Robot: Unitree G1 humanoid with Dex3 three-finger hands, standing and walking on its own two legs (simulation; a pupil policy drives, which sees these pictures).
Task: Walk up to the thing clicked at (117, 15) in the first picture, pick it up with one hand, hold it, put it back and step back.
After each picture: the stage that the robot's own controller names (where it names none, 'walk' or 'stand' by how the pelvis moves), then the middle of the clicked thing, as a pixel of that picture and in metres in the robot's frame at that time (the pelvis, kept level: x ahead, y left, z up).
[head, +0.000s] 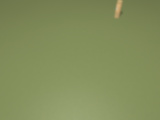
stand; (118, 9) +2.08 -0.51 -0.66
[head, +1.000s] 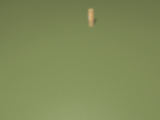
walk; (91, 17) +2.00 +0.03 -0.63
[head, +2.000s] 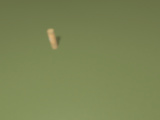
walk; (52, 39) +1.37 +0.42 -0.65
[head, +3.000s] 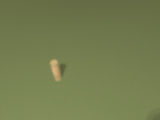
walk; (56, 70) +0.93 +0.33 -0.65
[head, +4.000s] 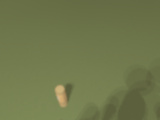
walk; (61, 96) +0.60 +0.22 -0.63
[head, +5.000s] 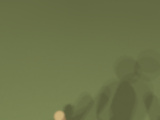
stand; out of the picture +0.43 +0.19 -0.64
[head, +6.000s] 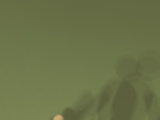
stand; out of the picture +0.41 +0.18 -0.65
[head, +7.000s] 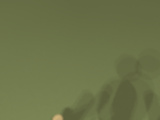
stand; out of the picture +0.42 +0.19 -0.66
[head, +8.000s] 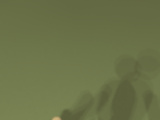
stand; out of the picture +0.41 +0.20 -0.66
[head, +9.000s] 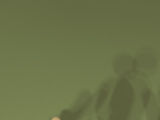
stand; out of the picture +0.40 +0.20 -0.66
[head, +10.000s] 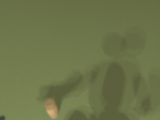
go down; (52, 109) +0.43 +0.20 -0.62
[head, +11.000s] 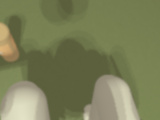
go down; (5, 45) +0.47 +0.27 -0.23
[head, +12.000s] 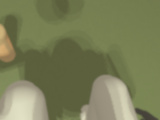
close in; (1, 45) +0.46 +0.27 -0.23
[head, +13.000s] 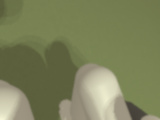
close; out of the picture +0.44 +0.31 -0.16
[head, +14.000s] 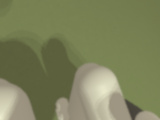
lift; out of the picture +0.42 +0.31 -0.16
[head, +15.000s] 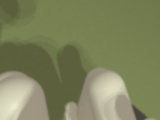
lift; out of the picture +0.36 +0.26 -0.14
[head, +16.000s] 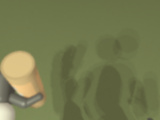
lift; (29, 85) +0.32 +0.18 +0.05
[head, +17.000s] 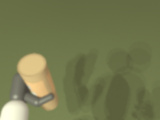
hold; (42, 86) +0.32 +0.14 +0.05
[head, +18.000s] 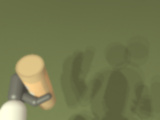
crouch; (40, 86) +0.32 +0.16 +0.03
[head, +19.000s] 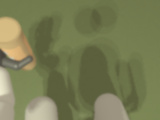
crouch; (18, 50) +0.44 +0.20 -0.03
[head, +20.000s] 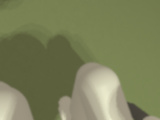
lower; out of the picture +0.41 +0.31 -0.17
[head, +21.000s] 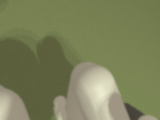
lower; out of the picture +0.43 +0.32 -0.16
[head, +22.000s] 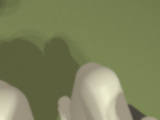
lower; out of the picture +0.42 +0.31 -0.16
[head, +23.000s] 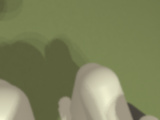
lower; out of the picture +0.41 +0.31 -0.16
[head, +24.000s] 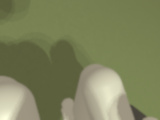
loosen; out of the picture +0.40 +0.28 -0.15
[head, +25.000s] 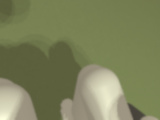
withdraw; out of the picture +0.41 +0.28 -0.17
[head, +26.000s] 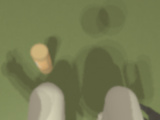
walk; (43, 60) +0.45 +0.21 -0.30
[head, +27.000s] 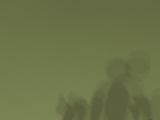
stand; out of the picture +0.38 +0.15 -0.59
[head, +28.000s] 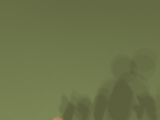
stand; out of the picture +0.38 +0.17 -0.60
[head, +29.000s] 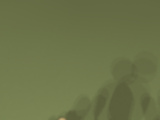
stand; out of the picture +0.39 +0.15 -0.64
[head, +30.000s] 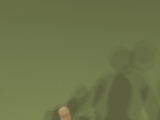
walk; (65, 117) +0.42 +0.14 -0.64
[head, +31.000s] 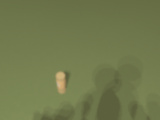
walk; (61, 83) +0.67 +0.16 -0.64
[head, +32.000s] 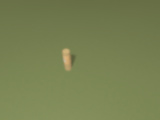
stand; (67, 60) +1.01 +0.22 -0.63
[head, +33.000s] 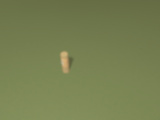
stand; (65, 62) +1.03 +0.20 -0.66
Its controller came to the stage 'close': yes
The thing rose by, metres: 0.68
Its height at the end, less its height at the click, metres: +0.00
